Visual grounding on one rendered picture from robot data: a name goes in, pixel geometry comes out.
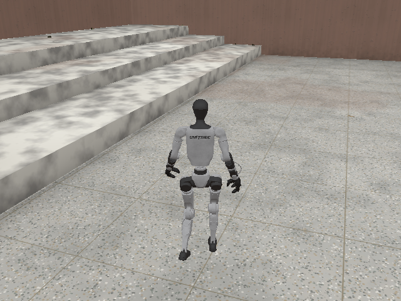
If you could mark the left robot forearm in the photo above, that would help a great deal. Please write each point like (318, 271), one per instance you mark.
(170, 162)

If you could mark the right robot forearm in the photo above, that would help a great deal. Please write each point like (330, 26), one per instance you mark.
(231, 168)

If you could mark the right robot shin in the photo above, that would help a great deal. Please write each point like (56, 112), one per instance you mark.
(213, 223)

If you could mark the left robot hand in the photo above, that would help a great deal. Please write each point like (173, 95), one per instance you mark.
(167, 172)

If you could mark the robot head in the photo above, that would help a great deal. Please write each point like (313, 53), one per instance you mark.
(200, 108)

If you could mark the right robot hand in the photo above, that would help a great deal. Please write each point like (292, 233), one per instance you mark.
(236, 183)

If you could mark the robot left upper arm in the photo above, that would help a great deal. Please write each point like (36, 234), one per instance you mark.
(180, 132)

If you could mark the robot right upper arm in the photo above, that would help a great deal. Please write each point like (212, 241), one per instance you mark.
(223, 144)

